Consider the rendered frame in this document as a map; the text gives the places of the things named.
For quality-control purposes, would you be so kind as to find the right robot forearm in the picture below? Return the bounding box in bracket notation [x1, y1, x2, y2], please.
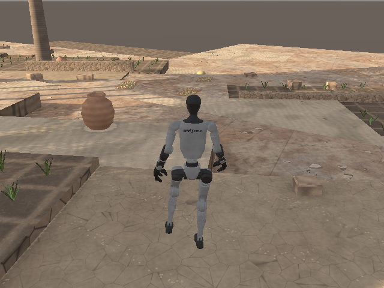
[216, 144, 226, 164]

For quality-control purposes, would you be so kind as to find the left robot foot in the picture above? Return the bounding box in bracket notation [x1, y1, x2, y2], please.
[165, 221, 173, 234]

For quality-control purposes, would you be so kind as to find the left robot upper arm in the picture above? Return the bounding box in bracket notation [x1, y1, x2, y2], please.
[164, 121, 181, 154]

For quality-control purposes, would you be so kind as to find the right robot upper arm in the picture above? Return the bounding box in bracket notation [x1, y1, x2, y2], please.
[206, 121, 222, 153]

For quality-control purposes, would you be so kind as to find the left robot shin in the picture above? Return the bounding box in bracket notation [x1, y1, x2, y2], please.
[167, 187, 177, 226]

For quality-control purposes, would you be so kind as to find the left robot hand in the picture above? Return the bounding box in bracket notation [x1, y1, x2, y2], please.
[154, 167, 167, 182]

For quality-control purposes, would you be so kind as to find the right robot hand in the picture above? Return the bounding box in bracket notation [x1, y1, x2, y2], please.
[213, 161, 227, 172]

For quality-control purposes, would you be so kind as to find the left robot forearm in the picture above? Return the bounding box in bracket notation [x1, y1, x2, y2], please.
[155, 145, 169, 170]

